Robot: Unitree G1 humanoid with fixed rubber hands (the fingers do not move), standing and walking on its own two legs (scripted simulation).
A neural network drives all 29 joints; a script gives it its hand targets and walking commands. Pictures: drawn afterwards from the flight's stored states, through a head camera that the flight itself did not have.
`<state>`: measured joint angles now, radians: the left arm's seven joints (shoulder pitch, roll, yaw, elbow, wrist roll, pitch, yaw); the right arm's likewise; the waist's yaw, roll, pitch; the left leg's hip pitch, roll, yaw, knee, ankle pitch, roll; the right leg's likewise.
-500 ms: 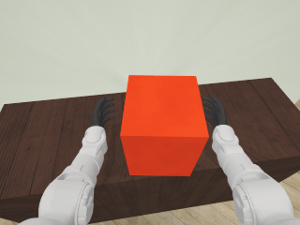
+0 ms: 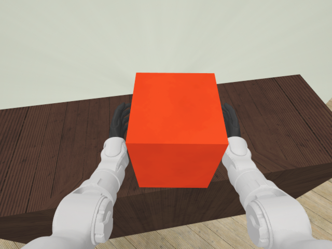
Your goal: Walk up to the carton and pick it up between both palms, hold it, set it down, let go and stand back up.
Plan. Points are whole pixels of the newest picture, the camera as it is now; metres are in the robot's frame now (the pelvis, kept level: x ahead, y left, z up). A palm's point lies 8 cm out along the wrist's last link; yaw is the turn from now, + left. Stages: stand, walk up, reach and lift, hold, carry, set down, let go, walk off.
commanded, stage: reach and lift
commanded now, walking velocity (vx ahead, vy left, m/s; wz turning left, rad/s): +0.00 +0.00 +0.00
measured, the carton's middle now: (174, 134) +0.41 +0.00 +0.01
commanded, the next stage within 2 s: none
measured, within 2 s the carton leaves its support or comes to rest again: leaves its support in 1.68 s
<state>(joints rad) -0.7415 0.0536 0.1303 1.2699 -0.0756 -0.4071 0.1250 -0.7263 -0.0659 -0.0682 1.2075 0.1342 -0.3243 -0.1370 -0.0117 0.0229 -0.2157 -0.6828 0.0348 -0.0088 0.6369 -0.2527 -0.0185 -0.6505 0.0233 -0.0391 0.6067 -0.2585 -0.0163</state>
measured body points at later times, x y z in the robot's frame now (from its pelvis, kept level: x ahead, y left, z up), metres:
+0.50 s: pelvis +0.02 +0.00 +0.02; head +0.06 +0.01 +0.47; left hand +0.39 +0.15 +0.03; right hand +0.38 -0.14 +0.03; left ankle +0.02 +0.13 -0.72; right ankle +0.01 -0.11 -0.72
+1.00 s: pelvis +0.02 +0.00 +0.03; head +0.07 +0.02 +0.48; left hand +0.39 +0.15 +0.03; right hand +0.39 -0.14 +0.03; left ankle +0.02 +0.13 -0.72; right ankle +0.01 -0.11 -0.72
